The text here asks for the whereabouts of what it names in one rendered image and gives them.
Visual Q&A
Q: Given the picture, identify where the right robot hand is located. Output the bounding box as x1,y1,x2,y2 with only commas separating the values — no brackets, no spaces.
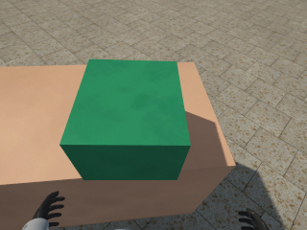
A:
238,208,270,230

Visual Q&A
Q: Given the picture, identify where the pedestal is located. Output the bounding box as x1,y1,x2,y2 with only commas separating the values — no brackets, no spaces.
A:
0,62,236,230

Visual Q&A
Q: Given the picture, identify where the left robot hand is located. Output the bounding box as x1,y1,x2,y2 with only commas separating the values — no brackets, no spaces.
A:
32,191,65,227

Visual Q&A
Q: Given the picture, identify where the carton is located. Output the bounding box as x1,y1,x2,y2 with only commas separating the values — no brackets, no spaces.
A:
59,58,191,180

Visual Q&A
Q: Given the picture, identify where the left robot forearm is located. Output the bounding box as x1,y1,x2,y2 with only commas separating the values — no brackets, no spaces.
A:
22,218,50,230

